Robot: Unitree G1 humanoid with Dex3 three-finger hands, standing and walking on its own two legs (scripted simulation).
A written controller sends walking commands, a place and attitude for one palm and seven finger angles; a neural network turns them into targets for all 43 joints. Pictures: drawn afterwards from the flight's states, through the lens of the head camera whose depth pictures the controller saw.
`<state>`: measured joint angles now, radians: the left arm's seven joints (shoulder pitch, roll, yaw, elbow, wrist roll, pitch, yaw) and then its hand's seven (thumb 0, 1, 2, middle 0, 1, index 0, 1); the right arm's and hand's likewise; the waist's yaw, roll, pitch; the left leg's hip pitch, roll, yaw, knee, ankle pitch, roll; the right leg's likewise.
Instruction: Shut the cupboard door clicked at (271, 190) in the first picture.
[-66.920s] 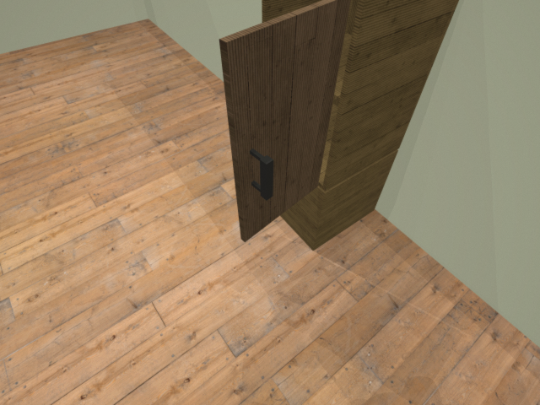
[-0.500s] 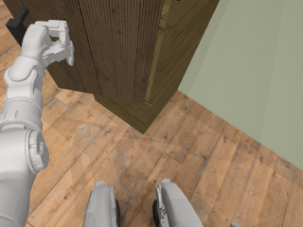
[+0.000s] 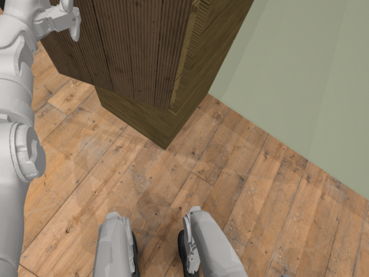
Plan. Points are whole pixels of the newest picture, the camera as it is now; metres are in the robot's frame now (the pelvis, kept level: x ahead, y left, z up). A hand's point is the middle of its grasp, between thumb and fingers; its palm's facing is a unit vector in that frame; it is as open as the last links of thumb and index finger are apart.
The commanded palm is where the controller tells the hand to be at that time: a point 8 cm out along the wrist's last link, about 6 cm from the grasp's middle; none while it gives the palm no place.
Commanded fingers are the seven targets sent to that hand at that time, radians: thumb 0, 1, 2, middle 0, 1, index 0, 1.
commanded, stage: push the door shut along its arc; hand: left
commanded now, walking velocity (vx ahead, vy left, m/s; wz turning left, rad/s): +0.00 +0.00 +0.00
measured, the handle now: out of the picture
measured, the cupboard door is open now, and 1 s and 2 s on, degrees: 17 7 7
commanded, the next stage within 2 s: pull the fist back off the door in 0.12 s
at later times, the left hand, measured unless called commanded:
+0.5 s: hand (87, 5) +0.62 +0.12 +0.09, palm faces +0.11 -0.99 -0.06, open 3.1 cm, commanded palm +0.58 +0.13 +0.10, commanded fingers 0.00 0.90 0.90 -1.30 -1.50 -1.30 -1.50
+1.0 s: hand (92, 43) +0.53 +0.11 +0.09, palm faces +0.10 -0.99 -0.04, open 3.1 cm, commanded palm +0.50 +0.15 +0.10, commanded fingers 0.00 0.90 0.90 -1.30 -1.50 -1.30 -1.50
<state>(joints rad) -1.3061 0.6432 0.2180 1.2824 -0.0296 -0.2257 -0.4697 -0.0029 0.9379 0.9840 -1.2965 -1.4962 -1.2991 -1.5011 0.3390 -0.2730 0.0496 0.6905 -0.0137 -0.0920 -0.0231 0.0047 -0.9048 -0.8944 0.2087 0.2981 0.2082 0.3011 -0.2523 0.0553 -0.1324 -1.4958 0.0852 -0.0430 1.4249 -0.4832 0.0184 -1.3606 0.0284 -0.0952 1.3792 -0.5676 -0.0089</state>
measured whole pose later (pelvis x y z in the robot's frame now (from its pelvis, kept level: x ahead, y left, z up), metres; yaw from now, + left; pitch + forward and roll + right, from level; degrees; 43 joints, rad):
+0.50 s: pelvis +0.00 +0.00 +0.00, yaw -1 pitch +33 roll -6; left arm -1.27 0.49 0.33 1.19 0.10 -0.26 0.11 0.01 0.90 0.93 -1.29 -1.50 -1.30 -1.50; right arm 0.43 -0.20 0.05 0.67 -0.10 -0.06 0.10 0.00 -0.91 -0.89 0.21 0.30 0.21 0.30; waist -0.28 0.08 -0.14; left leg -1.52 0.09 -0.03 1.40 -0.48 0.02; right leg -1.39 0.03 -0.08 1.36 -0.56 0.00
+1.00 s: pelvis +0.04 -0.01 +0.05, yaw +2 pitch +26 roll -2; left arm -0.82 0.24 0.26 1.07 -0.01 -0.53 0.07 0.02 0.90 0.90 -1.30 -1.50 -1.30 -1.50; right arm 0.35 -0.26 -0.04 0.63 -0.06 0.04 0.08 0.00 -0.91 -0.89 0.20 0.30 0.20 0.30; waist -0.16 0.04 -0.16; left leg -1.20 0.07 0.01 1.23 -0.49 -0.01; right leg -1.10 0.01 -0.05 1.23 -0.58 -0.02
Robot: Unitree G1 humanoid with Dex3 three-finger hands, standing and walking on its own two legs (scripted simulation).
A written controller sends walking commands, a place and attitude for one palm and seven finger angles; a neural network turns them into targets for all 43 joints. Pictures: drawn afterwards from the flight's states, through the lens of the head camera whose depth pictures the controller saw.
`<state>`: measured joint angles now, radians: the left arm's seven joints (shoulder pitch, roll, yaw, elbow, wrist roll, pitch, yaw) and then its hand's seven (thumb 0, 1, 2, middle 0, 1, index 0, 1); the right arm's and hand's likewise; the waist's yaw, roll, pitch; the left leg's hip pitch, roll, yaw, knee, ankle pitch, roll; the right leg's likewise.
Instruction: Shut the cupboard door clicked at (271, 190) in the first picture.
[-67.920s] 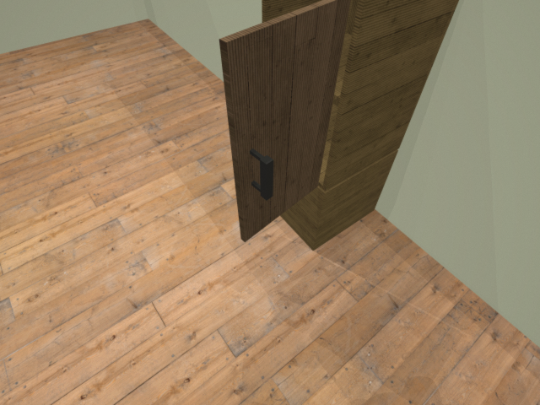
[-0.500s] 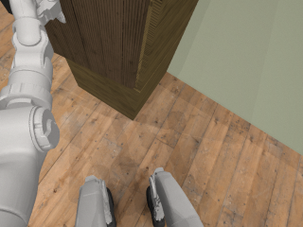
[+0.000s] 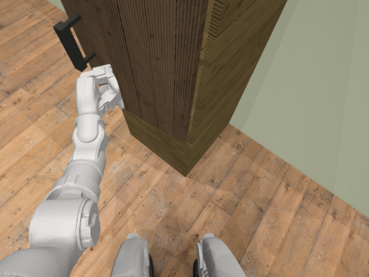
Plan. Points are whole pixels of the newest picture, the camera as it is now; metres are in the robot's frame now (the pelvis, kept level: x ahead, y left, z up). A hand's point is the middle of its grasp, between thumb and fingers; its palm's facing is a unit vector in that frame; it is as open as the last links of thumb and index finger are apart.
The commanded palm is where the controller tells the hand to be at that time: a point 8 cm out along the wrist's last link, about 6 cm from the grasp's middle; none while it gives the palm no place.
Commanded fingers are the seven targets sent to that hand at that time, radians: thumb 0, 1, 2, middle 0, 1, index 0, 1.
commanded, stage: pull the fist back off the door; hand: left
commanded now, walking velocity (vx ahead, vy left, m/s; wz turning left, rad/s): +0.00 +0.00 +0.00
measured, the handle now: (78, 43) +0.65 +0.20 +0.05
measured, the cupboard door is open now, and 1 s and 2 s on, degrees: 7 7 7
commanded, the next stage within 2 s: draw the hand back to the body in 0.10 s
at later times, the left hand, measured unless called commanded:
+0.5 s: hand (94, 106) +0.43 +0.14 +0.09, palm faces +0.07 -1.00 -0.05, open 3.1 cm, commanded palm +0.39 +0.19 +0.11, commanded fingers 0.00 0.90 0.90 -1.30 -1.50 -1.30 -1.50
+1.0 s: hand out of the picture +0.30 +0.22 +0.18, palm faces +0.22 -0.94 -0.26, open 3.3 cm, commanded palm +0.26 +0.26 +0.21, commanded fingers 0.00 0.90 0.90 -0.75 -0.90 -0.75 -0.90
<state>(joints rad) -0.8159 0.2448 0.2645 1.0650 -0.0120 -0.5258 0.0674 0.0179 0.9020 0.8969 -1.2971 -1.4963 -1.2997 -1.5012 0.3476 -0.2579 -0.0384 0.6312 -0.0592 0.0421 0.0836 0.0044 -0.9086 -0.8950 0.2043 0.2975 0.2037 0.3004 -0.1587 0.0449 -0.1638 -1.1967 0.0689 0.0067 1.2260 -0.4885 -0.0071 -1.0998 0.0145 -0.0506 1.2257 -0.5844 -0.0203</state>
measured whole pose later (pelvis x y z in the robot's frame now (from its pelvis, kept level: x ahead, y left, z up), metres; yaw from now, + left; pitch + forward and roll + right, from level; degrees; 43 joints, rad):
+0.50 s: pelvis +0.00 +0.00 +0.04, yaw -1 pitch +19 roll +0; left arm -0.49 0.22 0.23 0.74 -0.13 -0.41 -0.01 0.02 0.90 0.90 -1.30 -1.50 -1.30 -1.50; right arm 0.38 -0.22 0.00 0.60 0.01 0.08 0.02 0.01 -0.91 -0.89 0.21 0.30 0.20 0.30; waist -0.09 0.06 -0.13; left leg -0.94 0.07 0.04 1.04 -0.43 -0.01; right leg -0.87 0.02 -0.02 1.06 -0.52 -0.02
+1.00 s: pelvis +0.03 +0.02 +0.10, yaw +1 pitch +2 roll +0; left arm 0.10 0.28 0.09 0.07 -0.07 -0.08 0.08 0.02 0.90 0.90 -1.01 -1.18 -1.01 -1.18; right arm 0.16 -0.22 0.03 0.53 0.05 0.03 -0.10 0.01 -0.91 -0.90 0.20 0.30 0.20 0.30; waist 0.02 0.04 -0.06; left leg -0.33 0.02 0.06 0.58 -0.28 0.01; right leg -0.24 -0.02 -0.02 0.56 -0.35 0.01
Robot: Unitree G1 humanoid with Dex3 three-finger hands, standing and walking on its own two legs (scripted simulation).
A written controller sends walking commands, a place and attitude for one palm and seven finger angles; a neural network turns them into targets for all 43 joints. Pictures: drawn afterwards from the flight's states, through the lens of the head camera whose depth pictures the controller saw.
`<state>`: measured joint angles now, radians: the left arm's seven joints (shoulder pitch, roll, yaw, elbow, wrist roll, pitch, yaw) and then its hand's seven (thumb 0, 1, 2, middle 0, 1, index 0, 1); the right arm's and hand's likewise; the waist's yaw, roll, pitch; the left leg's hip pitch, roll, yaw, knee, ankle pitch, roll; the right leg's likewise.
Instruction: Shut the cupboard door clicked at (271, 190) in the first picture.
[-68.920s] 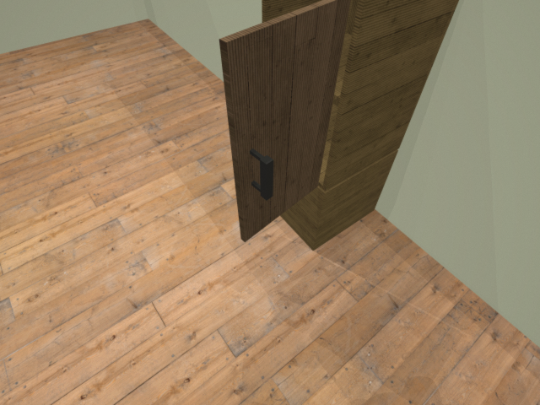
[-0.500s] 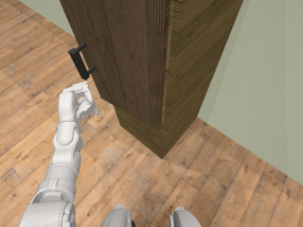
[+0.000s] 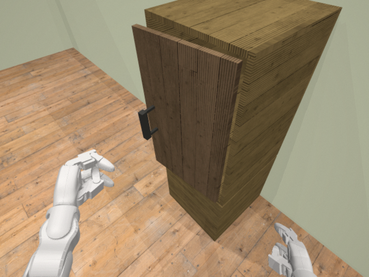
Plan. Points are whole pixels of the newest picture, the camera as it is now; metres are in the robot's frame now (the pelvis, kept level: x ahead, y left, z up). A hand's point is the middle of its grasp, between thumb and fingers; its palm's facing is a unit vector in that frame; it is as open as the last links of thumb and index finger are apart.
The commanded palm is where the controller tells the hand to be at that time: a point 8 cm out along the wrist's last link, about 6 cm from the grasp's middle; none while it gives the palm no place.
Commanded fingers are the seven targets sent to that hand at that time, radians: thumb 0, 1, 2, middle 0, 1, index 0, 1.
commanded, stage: draw the hand back to the body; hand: left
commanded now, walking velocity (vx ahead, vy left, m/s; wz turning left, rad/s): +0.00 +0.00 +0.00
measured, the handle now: (149, 122) +0.62 +0.18 -0.06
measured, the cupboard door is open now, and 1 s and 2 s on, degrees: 7 7 7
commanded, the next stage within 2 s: step back with the hand held close in 0.80 s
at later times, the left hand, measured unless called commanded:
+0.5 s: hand (20, 199) +0.19 +0.27 +0.18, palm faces +0.48 -0.76 -0.44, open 6.7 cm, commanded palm +0.15 +0.29 +0.18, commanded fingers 0.00 0.90 0.90 -0.20 -0.30 -0.20 -0.30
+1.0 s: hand (33, 198) +0.20 +0.25 +0.17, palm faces +0.45 -0.78 -0.43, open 7.4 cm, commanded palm +0.14 +0.28 +0.18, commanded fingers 0.00 0.90 0.90 -0.20 -0.30 -0.20 -0.30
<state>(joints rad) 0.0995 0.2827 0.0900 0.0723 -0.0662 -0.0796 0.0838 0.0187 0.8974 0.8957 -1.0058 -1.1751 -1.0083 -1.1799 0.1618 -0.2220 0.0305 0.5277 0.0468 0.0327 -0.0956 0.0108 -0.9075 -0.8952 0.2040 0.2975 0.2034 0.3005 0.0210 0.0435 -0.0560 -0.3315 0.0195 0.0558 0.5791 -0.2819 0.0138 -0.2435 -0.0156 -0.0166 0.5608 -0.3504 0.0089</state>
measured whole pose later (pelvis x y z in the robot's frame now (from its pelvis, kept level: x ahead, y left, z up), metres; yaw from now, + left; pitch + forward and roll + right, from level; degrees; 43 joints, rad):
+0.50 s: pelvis +0.01 -0.01 +0.01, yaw +1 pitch -3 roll +0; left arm 0.49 0.36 0.37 -0.38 -0.07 -0.07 0.11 0.02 0.89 0.90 -0.34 -0.44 -0.34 -0.45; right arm 0.21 -0.23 0.02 0.63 0.02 -0.06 -0.07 0.01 -0.90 -0.90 0.21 0.30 0.21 0.30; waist 0.07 0.08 -0.02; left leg -0.16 0.02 0.05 0.43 -0.23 0.00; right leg -0.06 -0.01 -0.03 0.40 -0.30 0.00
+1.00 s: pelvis +0.00 -0.02 +0.01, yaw +0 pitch -2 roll -1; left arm 0.47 0.34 0.36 -0.35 -0.07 -0.12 0.10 0.02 0.89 0.90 -0.21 -0.30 -0.21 -0.30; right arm 0.19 -0.23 0.01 0.62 0.01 -0.08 -0.08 0.01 -0.90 -0.90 0.21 0.30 0.21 0.30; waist 0.05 0.09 -0.02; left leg -0.19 0.05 0.04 0.45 -0.23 -0.01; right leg -0.08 0.02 -0.03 0.39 -0.28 -0.01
